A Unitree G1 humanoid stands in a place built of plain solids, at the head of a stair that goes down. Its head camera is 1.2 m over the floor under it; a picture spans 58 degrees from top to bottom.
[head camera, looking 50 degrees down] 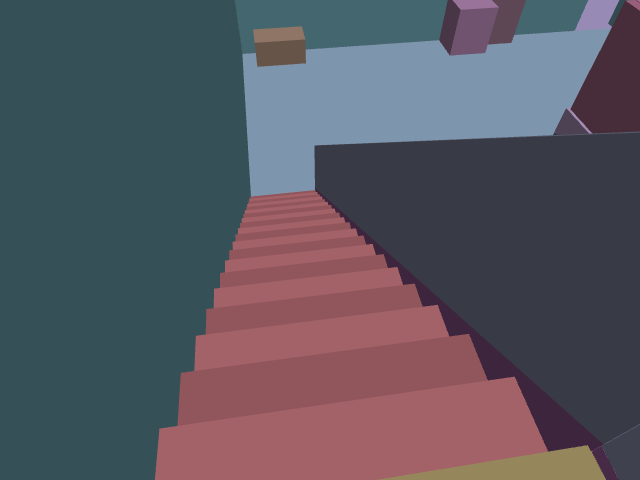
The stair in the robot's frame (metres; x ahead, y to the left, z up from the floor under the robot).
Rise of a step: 0.21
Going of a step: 0.27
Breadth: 1.17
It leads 8 degrees to the left of straight ahead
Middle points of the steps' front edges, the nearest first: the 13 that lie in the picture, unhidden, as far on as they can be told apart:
0.50 -0.08 -0.21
0.77 -0.04 -0.42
1.04 0.00 -0.63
1.31 0.04 -0.84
1.58 0.08 -1.05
1.85 0.12 -1.26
2.12 0.16 -1.47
2.39 0.20 -1.68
2.66 0.23 -1.89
2.93 0.27 -2.10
3.20 0.31 -2.31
3.47 0.35 -2.52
3.73 0.39 -2.73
